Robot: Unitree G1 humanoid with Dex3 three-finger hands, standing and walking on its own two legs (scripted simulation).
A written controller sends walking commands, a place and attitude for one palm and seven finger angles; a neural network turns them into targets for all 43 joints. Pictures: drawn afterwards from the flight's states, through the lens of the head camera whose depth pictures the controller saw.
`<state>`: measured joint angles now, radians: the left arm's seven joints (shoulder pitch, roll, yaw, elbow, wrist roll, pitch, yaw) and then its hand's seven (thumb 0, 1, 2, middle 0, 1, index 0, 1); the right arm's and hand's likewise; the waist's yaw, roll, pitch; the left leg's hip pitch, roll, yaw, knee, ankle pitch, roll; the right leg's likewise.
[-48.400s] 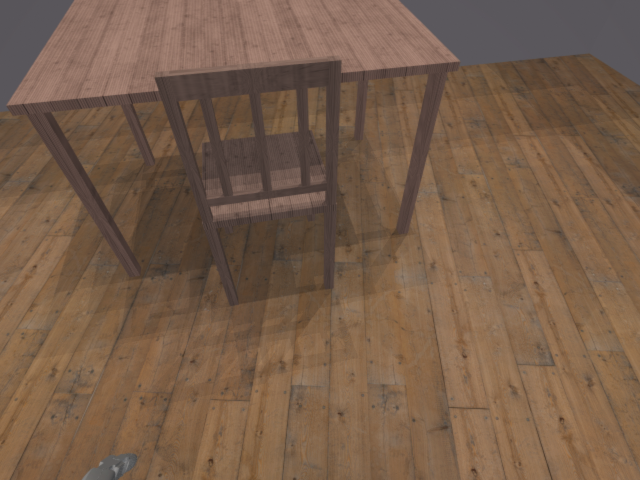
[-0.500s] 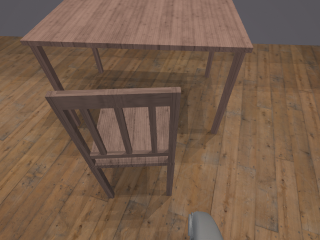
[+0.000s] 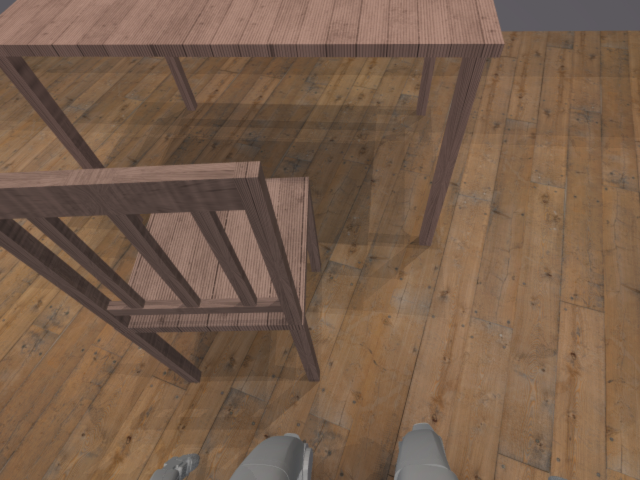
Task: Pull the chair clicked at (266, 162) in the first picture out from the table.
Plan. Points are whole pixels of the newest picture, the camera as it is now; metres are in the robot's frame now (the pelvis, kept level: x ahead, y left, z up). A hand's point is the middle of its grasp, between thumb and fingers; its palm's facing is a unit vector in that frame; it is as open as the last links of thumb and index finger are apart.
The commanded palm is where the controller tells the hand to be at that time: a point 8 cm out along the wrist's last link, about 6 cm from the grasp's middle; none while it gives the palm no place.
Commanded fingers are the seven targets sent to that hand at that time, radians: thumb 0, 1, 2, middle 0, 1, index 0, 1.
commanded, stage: come to a stop and stand still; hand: left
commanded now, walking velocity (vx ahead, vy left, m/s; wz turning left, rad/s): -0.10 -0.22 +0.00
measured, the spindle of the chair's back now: (162, 264) +0.41 +0.27 -0.04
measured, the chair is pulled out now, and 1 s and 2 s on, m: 0.32 0.32 0.32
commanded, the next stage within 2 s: look again from close up in 0.96 s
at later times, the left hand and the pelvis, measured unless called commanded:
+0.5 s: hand out of the picture +0.01 +0.21 -0.10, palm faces -0.06 -0.97 -0.25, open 7.3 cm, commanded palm none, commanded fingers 0.00 0.90 0.90 -0.20 -0.30 -0.20 -0.30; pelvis -0.01 +0.04 +0.06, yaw -5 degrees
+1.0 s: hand out of the picture -0.05 +0.17 -0.11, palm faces -0.07 -0.98 -0.17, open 7.3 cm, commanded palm none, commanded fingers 0.00 0.90 0.90 -0.20 -0.30 -0.20 -0.30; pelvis -0.01 +0.02 +0.06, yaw -5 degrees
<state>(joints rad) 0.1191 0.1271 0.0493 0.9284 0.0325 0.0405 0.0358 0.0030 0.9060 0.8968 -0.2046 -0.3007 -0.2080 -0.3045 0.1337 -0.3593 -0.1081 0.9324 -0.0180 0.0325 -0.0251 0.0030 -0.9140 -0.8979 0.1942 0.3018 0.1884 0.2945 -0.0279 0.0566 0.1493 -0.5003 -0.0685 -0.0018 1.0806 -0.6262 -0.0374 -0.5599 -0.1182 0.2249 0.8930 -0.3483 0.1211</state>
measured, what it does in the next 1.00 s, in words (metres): steps on the spot: left foot, then right foot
